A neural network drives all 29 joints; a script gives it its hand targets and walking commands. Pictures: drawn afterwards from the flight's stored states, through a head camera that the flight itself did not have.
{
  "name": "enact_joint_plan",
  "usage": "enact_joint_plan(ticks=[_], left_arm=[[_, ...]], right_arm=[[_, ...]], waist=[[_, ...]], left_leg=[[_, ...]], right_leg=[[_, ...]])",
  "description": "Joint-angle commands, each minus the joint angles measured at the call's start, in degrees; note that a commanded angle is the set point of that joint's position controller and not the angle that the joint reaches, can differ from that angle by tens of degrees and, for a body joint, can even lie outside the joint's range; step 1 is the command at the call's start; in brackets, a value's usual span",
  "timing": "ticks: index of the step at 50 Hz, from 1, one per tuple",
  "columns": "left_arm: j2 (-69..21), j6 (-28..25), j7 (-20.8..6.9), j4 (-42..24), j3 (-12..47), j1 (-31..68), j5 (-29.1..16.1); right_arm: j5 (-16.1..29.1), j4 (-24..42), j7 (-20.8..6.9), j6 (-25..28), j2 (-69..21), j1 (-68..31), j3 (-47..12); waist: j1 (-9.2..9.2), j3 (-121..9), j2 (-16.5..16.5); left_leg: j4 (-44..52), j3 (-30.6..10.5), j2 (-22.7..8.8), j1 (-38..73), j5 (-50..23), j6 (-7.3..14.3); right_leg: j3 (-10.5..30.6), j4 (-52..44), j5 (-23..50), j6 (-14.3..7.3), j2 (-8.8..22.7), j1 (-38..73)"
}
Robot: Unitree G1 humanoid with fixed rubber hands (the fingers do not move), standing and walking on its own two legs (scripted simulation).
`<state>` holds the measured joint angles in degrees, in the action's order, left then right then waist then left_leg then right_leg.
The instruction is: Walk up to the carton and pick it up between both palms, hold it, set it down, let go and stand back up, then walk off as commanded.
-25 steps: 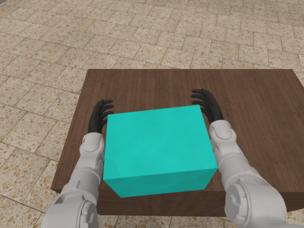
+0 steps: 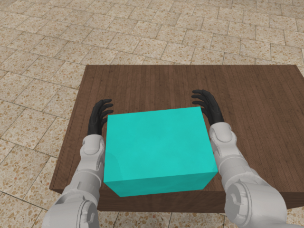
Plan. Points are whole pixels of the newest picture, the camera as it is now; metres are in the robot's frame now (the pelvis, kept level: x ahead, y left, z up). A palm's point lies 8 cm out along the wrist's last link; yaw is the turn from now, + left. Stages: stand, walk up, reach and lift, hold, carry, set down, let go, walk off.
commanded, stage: set down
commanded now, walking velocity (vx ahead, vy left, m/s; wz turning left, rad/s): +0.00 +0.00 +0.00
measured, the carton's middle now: (157, 154) +0.32 +0.00 -0.03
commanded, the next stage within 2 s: none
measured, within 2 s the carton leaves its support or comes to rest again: neither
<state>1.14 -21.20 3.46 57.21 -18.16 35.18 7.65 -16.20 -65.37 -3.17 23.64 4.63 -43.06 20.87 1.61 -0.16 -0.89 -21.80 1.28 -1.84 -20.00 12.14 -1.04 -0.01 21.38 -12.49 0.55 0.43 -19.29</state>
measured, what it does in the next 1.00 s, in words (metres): stands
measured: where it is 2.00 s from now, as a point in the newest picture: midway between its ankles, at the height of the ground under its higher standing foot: outside the picture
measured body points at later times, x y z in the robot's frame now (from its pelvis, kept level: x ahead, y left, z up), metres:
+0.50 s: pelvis +0.00 +0.00 +0.00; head +0.10 -0.01 +0.44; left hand +0.40 +0.18 -0.01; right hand +0.42 -0.15 +0.00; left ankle -0.03 +0.13 -0.74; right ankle -0.03 -0.12 -0.74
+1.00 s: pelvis +0.00 -0.01 -0.01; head +0.09 -0.01 +0.44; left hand +0.40 +0.19 -0.01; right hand +0.41 -0.19 +0.00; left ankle -0.03 +0.13 -0.74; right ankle -0.03 -0.12 -0.74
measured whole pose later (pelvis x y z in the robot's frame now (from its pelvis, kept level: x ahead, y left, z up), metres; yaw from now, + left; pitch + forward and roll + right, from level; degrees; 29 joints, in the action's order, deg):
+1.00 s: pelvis +0.00 -0.01 -0.01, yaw -1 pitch +19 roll -1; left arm 7.6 -24.6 4.5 71.2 -16.6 40.1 1.1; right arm 18.7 -76.6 2.5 27.2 11.8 -44.1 -9.4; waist 1.6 -9.0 -0.9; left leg -25.8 1.3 -4.3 -31.9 12.5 -2.1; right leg -0.1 21.4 -10.7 -0.1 -1.9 -29.6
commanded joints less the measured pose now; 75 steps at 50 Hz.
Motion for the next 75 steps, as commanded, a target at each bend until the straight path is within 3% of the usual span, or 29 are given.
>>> enact_joint_plan(ticks=[1,9,11,13,15,21,24,27,30,33,43,49,54,57,60,63,71,75], left_arm=[[-25.8,-1.8,-5.1,4.7,2.8,22.1,10.7],[-21.1,-2.3,-4.3,5.8,1.6,20.1,10.2],[-17.3,-2.5,-3.4,6.5,0.9,19.6,9.6],[-6.9,-2.6,-1.5,8.7,-2.0,19.7,8.5],[-0.9,-2.7,0.8,8.3,-3.1,20.3,6.3],[7.1,-2.9,4.3,10.9,2.8,25.5,-3.9],[8.4,-4.7,4.3,11.3,5.9,27.0,-7.8],[8.9,-5.0,4.0,13.2,8.1,26.9,-9.8],[9.3,-4.4,3.5,15.0,9.4,26.0,-10.6],[10.6,-4.1,2.9,15.8,9.8,25.3,-11.5],[14.1,-5.1,0.8,14.7,10.3,20.7,-13.7],[13.9,-4.6,-1.0,11.2,9.5,11.9,-13.3],[13.1,-4.7,-1.2,-0.9,10.0,6.3,-13.6],[12.7,-5.2,-0.8,-10.0,11.1,3.7,-14.3],[13.8,-5.4,-1.2,-14.2,11.3,1.7,-14.7],[14.3,-5.5,-2.1,-15.0,11.9,-0.5,-15.2],[13.8,-3.9,-2.3,-14.3,12.9,-6.9,-16.4],[13.6,-2.6,-2.1,-17.0,13.4,-9.1,-16.4]], right_arm=[[-5.2,-1.3,-2.9,2.0,-32.4,-19.9,-8.6],[-4.6,-2.1,-2.1,2.3,-27.4,-18.3,-8.1],[-3.3,-2.7,-1.4,2.3,-23.4,-17.9,-8.0],[-1.0,-4.6,0.4,2.1,-12.3,-17.2,-5.7],[3.1,-5.9,2.5,1.8,-4.8,-18.2,-5.5],[19.8,-5.7,5.7,3.0,6.8,-26.4,-17.2],[24.3,-5.0,6.5,4.9,10.8,-27.7,-20.2],[27.1,-7.5,7.0,5.6,14.3,-27.0,-21.6],[29.3,-8.5,6.8,5.5,16.6,-27.0,-22.9],[31.1,-8.2,6.4,5.5,18.0,-26.6,-24.6],[36.2,-4.2,5.2,5.3,19.4,-21.8,-30.4],[37.9,-2.2,4.7,6.9,19.9,-13.7,-32.4],[37.2,-1.7,4.6,8.4,21.1,-6.2,-30.5],[37.0,-0.3,4.1,8.7,22.2,-2.8,-28.7],[37.6,3.7,3.9,8.1,22.8,-1.1,-27.9],[38.2,7.8,3.8,7.3,23.1,1.0,-27.1],[39.6,13.8,1.9,4.8,24.0,6.8,-27.3],[39.0,17.3,1.3,3.5,24.3,9.7,-26.0]], waist=[[3.23,-28.7,4.3],[3.12,-27.7,4.6],[3.33,-27.5,4.5],[3.28,-27.4,4.3],[3.65,-28.0,4.4],[5.1,-39.7,2.4],[4.24,-46.5,1.4],[3.7,-47.8,-0.7],[4.19,-46.5,-2.5],[4.61,-45.5,-2.9],[5.39,-45.4,-1.7],[5.29,-43.6,-2.2],[3.43,-43.9,-6.2],[2.69,-45.5,-7.4],[1.48,-45.8,-6.4],[0.4,-44.2,-4.1],[1.24,-35.0,-0.7],[0.74,-32.0,0.6]], left_leg=[[-0.7,5.6,1.6,-3.3,-26.2,-0.5],[-1.0,5.7,1.6,-4.4,-24.9,-0.3],[-1.4,5.8,1.6,-4.8,-24.7,-0.4],[-1.7,5.9,1.6,-5.2,-24.3,-0.4],[-2.8,5.6,1.3,-4.5,-25.4,-0.5],[-9.5,4.7,1.2,-3.8,-34.1,-2.6],[-12.7,4.4,0.5,-1.4,-40.2,-3.9],[-14.4,3.9,-0.5,3.3,-44.3,-5.2],[-15.0,3.2,-1.0,6.9,-45.3,-6.1],[-15.1,2.8,-0.9,7.7,-46.2,-6.3],[-14.1,2.7,0.4,5.3,-44.8,-5.6],[-13.4,1.7,0.9,8.8,-47.9,-5.6],[-14.4,-0.1,0.0,19.4,-56.8,-6.3],[-14.7,-0.6,-0.5,22.4,-59.8,-7.0],[-13.4,0.3,0.7,18.9,-55.1,-6.9],[-11.5,1.2,2.1,13.5,-45.0,-6.3],[-7.7,0.9,2.6,13.7,-29.4,-4.5],[-5.7,0.9,2.8,14.2,-22.3,-3.6]], right_leg=[[-3.5,-0.2,26.2,0.5,-1.5,9.7],[-3.3,0.5,25.5,0.6,-1.3,9.3],[-3.2,0.8,25.2,0.6,-1.4,9.0],[-2.7,1.1,24.7,0.5,-1.5,8.5],[-2.4,1.3,24.1,0.5,-2.0,7.3],[-1.4,4.8,29.3,-0.5,-4.7,4.3],[-1.8,6.1,31.5,-0.9,-5.5,1.6],[-2.5,5.6,28.1,-1.8,-6.3,-4.5],[-3.1,4.7,22.7,-2.5,-6.7,-9.4],[-3.2,4.5,22.0,-2.5,-6.8,-10.2],[-2.1,6.6,30.6,-0.9,-5.8,-5.2],[-2.0,6.8,35.4,-0.1,-5.2,-2.9],[-3.3,4.6,31.0,-0.7,-5.8,-10.3],[-3.2,1.7,29.3,-2.5,-6.1,-11.4],[-2.5,2.2,31.0,-2.0,-6.1,-4.2],[-1.6,3.4,31.7,-0.9,-5.7,3.9],[-1.4,1.7,17.5,-1.1,-5.1,4.1],[-1.3,0.6,11.8,-1.5,-4.7,4.3]])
